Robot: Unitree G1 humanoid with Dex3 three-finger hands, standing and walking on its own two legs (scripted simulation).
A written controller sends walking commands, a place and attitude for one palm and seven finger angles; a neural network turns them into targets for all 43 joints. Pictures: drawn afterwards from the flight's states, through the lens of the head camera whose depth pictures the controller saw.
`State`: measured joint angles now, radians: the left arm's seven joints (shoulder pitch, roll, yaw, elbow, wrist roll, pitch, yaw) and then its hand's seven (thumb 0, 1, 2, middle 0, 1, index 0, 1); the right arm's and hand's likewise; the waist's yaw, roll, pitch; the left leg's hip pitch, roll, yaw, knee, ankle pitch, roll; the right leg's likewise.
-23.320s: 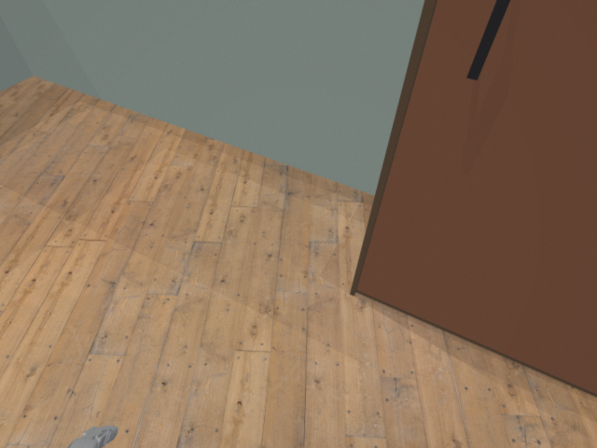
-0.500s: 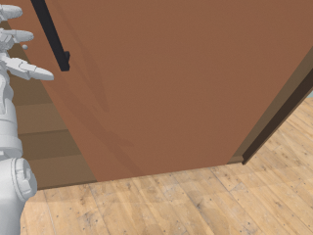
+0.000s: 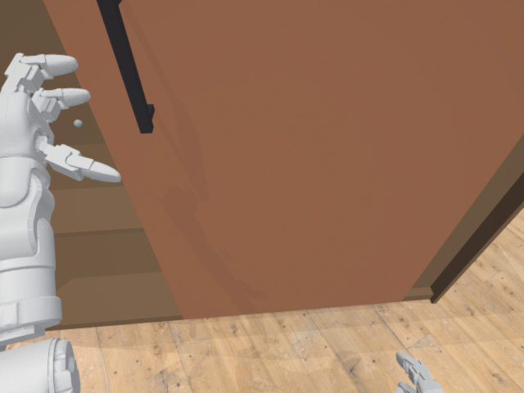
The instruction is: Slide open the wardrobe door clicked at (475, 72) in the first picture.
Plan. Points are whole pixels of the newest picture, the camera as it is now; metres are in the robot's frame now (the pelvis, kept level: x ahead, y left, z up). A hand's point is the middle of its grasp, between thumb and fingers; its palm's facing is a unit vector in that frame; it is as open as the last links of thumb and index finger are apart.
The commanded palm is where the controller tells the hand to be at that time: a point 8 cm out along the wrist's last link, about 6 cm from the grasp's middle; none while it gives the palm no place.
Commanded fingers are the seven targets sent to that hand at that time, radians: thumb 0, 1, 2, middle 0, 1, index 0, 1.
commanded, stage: slip the hand off the handle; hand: left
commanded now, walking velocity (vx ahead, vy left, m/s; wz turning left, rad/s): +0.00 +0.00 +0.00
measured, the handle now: (132, 66) +0.49 +0.23 +0.27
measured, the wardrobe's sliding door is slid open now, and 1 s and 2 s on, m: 0.69 0.69 0.69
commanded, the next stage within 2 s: draw the hand back to the body in 0.26 s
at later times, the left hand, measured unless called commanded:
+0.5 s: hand (58, 164) +0.31 +0.26 +0.24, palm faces +0.22 -0.98 -0.03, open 14.7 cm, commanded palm +0.26 +0.29 +0.24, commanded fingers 0.00 -0.55 0.20 -0.25 -1.15 -0.25 -1.15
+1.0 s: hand (20, 236) +0.22 +0.27 +0.21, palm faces +0.43 -0.89 -0.19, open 14.2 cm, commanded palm +0.18 +0.29 +0.21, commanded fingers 0.00 -0.12 0.41 -0.23 -0.89 -0.23 -0.89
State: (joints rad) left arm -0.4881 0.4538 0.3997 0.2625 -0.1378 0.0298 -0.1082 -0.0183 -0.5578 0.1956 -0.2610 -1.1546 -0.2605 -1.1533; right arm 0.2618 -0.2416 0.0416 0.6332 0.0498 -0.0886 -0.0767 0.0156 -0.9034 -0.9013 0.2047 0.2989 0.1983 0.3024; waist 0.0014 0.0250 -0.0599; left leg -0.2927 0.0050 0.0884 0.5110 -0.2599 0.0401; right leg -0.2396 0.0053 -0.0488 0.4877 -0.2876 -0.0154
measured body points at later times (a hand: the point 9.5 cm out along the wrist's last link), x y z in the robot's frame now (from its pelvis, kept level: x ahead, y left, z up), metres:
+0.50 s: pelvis -0.01 -0.02 +0.00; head -0.05 -0.04 +0.45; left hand +0.29 +0.31 +0.24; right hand +0.18 -0.24 -0.08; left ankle +0.00 +0.09 -0.74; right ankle -0.02 -0.11 -0.74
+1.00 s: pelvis -0.03 -0.02 +0.00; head -0.06 -0.04 +0.45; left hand +0.20 +0.31 +0.22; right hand +0.20 -0.21 -0.05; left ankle +0.00 +0.09 -0.74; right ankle -0.02 -0.11 -0.74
